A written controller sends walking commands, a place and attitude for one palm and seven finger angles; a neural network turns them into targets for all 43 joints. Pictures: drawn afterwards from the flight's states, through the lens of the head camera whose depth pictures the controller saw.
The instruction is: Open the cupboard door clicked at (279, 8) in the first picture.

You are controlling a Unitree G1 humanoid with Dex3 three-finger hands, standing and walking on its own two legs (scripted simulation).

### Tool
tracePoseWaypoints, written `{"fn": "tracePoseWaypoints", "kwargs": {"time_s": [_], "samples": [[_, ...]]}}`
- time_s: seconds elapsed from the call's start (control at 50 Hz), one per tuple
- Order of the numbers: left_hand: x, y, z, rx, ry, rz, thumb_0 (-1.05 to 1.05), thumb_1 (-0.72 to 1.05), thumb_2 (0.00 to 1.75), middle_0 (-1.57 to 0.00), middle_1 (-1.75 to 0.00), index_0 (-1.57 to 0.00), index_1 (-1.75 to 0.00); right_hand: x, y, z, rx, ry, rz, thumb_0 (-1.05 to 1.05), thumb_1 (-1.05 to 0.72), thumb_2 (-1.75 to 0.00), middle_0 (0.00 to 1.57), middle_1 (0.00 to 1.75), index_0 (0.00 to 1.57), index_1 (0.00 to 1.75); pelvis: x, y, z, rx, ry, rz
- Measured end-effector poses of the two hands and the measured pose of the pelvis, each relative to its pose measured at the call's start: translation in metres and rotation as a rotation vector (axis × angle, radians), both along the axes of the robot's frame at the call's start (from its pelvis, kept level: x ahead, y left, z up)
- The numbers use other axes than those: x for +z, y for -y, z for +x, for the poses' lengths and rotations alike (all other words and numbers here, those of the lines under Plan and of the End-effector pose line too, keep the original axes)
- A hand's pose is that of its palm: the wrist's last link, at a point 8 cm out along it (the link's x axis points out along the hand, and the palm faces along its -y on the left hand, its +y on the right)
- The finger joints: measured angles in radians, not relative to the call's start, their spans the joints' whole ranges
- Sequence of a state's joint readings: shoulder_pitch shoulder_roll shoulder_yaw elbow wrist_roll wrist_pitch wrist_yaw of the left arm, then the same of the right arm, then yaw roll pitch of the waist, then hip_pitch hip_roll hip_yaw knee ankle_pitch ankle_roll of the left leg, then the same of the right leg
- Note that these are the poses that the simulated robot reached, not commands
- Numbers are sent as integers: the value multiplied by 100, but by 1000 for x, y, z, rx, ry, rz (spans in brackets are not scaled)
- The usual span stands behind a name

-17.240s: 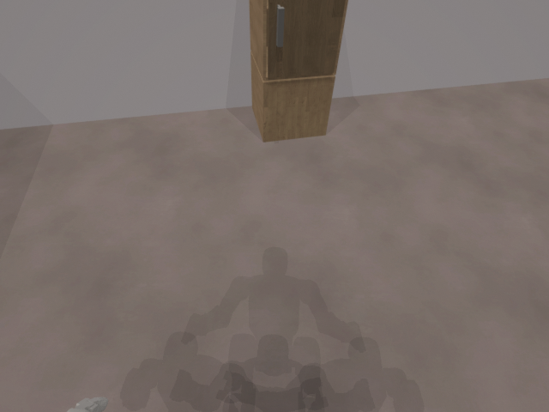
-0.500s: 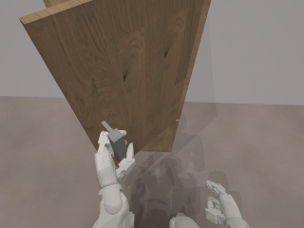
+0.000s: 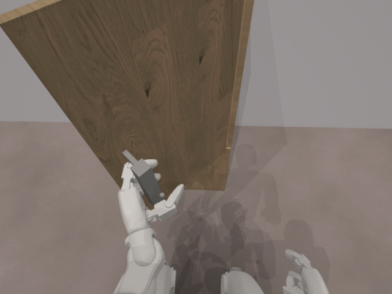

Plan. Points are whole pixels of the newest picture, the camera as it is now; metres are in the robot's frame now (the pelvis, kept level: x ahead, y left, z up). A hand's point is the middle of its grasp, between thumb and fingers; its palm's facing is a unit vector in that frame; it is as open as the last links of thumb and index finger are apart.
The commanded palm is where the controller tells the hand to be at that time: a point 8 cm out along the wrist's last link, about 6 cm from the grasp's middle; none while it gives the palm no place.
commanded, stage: open thumb and fingers to let go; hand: left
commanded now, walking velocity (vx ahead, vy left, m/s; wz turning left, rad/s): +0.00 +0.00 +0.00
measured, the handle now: (143, 179) +0.34 +0.12 +0.02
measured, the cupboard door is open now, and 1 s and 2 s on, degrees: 48 49 49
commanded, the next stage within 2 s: slide the hand sideways off the handle in 0.46 s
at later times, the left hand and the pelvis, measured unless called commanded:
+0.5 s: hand (160, 197) +0.30 +0.08 +0.02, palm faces +0.28 -0.96 -0.02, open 14.7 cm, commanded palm +0.27 +0.13 +0.02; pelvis -0.01 +0.03 +0.00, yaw -1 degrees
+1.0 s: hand (152, 220) +0.26 +0.09 +0.03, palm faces -0.10 -0.99 +0.02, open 16.2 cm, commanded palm +0.23 +0.15 +0.02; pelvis -0.01 +0.06 -0.01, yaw -3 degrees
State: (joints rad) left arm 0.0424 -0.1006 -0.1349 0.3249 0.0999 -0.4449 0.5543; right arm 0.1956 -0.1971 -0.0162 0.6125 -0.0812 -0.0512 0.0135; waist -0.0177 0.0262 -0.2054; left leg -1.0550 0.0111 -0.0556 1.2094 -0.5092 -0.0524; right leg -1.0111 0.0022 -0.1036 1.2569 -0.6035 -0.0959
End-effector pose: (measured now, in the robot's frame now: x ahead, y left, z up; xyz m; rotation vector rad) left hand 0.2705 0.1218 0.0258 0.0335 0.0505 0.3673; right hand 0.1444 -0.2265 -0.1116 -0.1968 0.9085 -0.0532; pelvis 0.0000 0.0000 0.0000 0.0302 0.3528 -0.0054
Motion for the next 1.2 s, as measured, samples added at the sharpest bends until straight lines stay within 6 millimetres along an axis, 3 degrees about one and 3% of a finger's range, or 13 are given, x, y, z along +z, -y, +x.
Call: {"fn": "tracePoseWaypoints", "kwargs": {"time_s": [0.16,0.32,0.42,0.6,0.7,0.76,0.96,1.2], "samples": [[-1,-1,-1,-23,11,-10,0,-26,40,-32,-121,-35,-121,0,-3,-12,-18,-12,-7,1,-91,-90,20,30,20,30,-1,-6,-4,-7,6,-4],[-2,-1,-1,-44,20,-19,-1,-45,32,-27,-98,-31,-97,5,-21,-3,-4,23,-4,1,-91,-90,20,30,20,30,-1,-18,-6,-13,9,-18],[-2,-3,0,-65,23,-18,-1,-48,30,-29,-79,-30,-78,9,-35,6,15,48,1,1,-91,-90,20,30,20,30,-2,-26,-7,-13,11,-29],[-2,-8,-2,-107,27,-5,-1,-49,30,-39,-58,-37,-61,11,-54,15,53,70,10,1,-91,-90,20,30,20,30,-4,-37,-11,-8,16,-42],[-4,-20,-6,-433,58,47,-1,-49,30,-31,-46,-25,-49,9,-54,8,33,68,11,1,-91,-90,20,30,21,30,-9,-43,-15,-1,18,-50],[-4,-23,-7,-532,49,-4,-1,-50,30,-26,-39,-19,-42,9,-51,2,2,65,7,1,-91,-90,20,30,21,30,-10,-48,-16,-6,28,-56],[-1,-23,-21,-475,54,-70,-1,-50,30,-15,-31,-18,-33,14,-52,-8,-25,53,-4,1,-91,-90,20,30,20,30,-11,-58,-14,-28,17,-49],[-4,-44,-45,-460,30,-35,-1,-50,30,-16,-30,-16,-30,14,-65,18,14,105,19,1,-91,-90,20,30,20,30,-16,-56,-10,-19,10,-54]]}}
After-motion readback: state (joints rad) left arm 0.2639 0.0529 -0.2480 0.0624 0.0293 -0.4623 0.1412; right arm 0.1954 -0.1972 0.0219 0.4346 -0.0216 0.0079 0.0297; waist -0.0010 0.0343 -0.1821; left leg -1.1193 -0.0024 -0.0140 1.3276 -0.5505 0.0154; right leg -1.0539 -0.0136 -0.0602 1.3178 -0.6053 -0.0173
